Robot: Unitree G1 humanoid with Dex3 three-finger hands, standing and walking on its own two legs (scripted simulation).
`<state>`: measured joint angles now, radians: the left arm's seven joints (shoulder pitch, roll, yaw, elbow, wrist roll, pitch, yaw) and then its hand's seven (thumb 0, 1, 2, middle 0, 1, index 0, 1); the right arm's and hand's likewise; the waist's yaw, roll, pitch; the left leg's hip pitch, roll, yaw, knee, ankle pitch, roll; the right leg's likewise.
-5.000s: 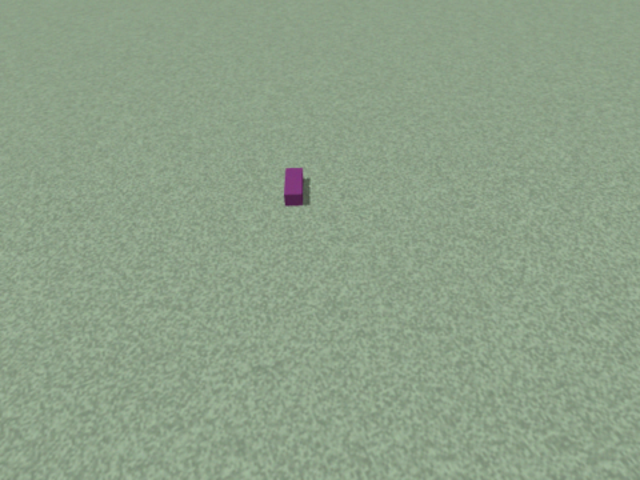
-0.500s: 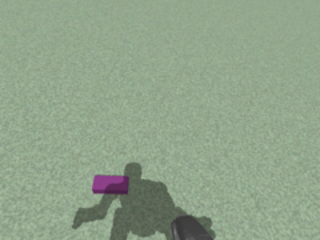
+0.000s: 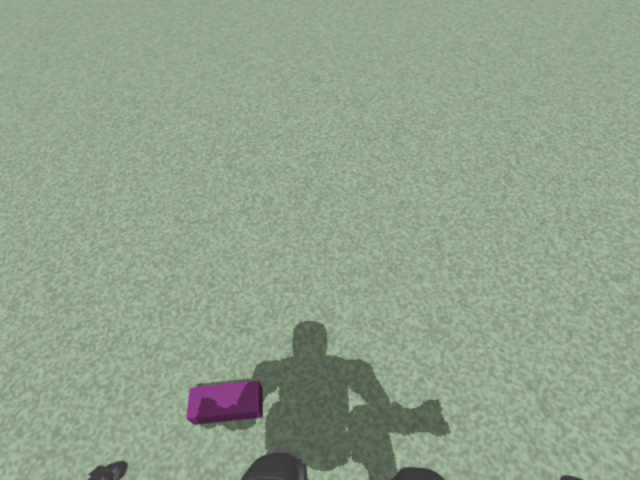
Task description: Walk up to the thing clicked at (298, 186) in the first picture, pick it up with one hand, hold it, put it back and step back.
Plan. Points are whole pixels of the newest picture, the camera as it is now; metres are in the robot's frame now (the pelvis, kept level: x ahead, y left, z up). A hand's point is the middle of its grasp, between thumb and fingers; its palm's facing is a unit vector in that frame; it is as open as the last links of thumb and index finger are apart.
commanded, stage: walk up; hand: left
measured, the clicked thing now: (226, 402) +0.40 +0.33 -0.70
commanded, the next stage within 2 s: none
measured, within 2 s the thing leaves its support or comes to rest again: neither
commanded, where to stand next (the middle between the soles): +0.04 -0.01 m, yaw +4 degrees
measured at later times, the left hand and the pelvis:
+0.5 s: hand out of the picture +0.01 +0.25 -0.12, palm faces +0.04 -0.90 -0.43, open 7.4 cm; pelvis -0.03 -0.02 +0.02, yaw +2 degrees
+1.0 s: hand out of the picture +0.01 +0.25 -0.11, palm faces +0.08 -0.94 -0.34, open 7.4 cm; pelvis -0.04 -0.01 +0.04, yaw +4 degrees
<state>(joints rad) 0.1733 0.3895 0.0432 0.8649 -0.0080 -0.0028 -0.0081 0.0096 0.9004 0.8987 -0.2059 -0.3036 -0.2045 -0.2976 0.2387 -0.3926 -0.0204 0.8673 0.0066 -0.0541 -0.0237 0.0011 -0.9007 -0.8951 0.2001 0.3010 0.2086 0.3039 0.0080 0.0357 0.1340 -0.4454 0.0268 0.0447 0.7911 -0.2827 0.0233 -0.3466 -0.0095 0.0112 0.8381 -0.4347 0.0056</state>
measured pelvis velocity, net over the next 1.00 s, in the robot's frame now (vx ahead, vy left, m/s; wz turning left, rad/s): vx -0.04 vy -0.01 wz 0.08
